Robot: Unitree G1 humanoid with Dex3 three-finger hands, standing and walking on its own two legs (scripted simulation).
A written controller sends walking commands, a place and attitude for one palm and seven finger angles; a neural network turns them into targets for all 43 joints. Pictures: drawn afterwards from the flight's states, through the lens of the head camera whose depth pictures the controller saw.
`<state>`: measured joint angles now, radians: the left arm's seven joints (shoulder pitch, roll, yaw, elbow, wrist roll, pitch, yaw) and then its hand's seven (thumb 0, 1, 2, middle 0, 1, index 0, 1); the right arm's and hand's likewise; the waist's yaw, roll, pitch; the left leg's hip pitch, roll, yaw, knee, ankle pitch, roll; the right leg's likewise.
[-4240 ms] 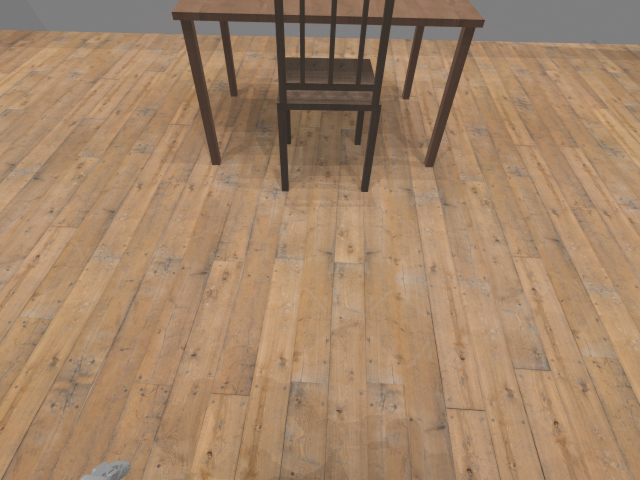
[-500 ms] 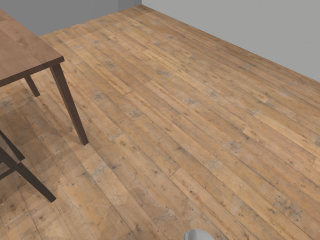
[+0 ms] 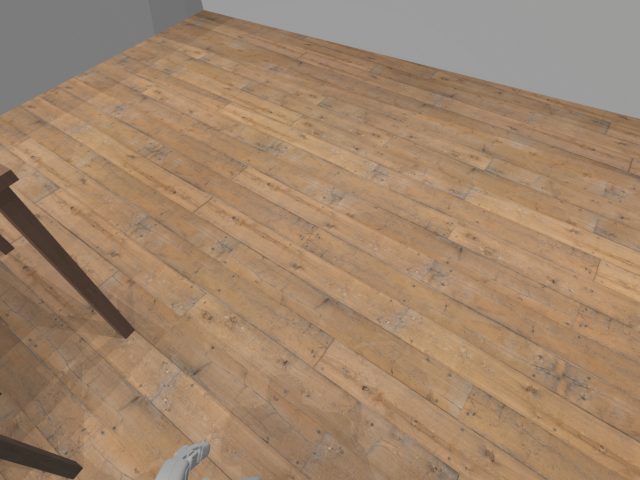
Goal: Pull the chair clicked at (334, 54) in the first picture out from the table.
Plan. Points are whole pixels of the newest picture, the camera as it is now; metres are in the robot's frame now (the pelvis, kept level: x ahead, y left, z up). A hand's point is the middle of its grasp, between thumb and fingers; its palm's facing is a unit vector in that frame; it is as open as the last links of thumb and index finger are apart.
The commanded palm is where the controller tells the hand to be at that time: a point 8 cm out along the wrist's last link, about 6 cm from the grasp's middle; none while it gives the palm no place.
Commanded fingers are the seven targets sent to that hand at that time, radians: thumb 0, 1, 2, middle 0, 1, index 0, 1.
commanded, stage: turn to face it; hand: left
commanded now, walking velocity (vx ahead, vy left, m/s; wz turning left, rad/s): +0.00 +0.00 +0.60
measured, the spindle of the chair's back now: out of the picture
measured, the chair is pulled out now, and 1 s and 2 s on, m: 0.00 0.00 0.00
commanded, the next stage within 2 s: take the last steps up to it in 1.58 s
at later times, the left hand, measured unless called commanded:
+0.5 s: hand out of the picture +0.00 +0.26 -0.15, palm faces +0.33 -0.90 -0.29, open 7.4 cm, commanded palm none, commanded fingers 0.00 0.90 0.90 -0.20 -0.30 -0.20 -0.30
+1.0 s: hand out of the picture -0.11 +0.15 -0.15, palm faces +0.60 -0.76 -0.25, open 7.4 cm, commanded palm none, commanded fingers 0.00 0.90 0.90 -0.20 -0.30 -0.20 -0.30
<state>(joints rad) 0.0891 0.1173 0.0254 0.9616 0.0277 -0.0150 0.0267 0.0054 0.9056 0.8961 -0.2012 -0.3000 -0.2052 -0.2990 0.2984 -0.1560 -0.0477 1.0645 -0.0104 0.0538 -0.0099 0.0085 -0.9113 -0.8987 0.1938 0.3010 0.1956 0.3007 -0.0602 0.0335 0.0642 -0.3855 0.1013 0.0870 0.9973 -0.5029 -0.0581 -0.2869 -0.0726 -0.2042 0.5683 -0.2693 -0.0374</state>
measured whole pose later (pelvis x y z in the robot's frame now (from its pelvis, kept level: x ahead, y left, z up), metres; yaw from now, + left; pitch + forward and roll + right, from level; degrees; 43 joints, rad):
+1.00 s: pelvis -0.04 -0.04 +0.01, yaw +37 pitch -1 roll +2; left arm 0.24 0.18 0.03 0.90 0.03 0.01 0.02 0.01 0.90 0.90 -0.21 -0.30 -0.21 -0.30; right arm 0.14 -0.27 -0.09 0.93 -0.02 0.10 0.03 0.01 -0.91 -0.90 0.19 0.30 0.20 0.30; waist 0.01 0.00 0.10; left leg -0.41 0.05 0.05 0.91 -0.43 -0.08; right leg -0.21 -0.16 -0.23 0.55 -0.31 0.01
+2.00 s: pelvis -0.06 -0.04 +0.01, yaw +57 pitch -1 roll +1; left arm 0.39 0.17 0.04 1.06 0.04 -0.03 0.01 0.00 0.91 0.90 -0.20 -0.30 -0.21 -0.30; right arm 0.21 -0.21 -0.07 1.04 -0.03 0.04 0.02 0.01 -0.91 -0.90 0.19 0.30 0.20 0.30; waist 0.05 0.00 0.02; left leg -0.32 0.07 0.06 0.72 -0.39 -0.03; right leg -0.13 -0.07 -0.17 0.40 -0.25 0.00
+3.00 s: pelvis +0.12 +0.22 +0.00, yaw +55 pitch -2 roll -2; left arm 0.31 0.17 0.05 1.12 0.02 -0.03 0.01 0.00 0.92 0.90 -0.20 -0.30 -0.20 -0.30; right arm 0.17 -0.16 -0.05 1.02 -0.03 -0.05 0.00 0.01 -0.92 -0.90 0.19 0.30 0.19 0.30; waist 0.02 -0.03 0.03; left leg -0.35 0.07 0.12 0.61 -0.23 0.02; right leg -0.18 -0.03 -0.15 0.61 -0.40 -0.01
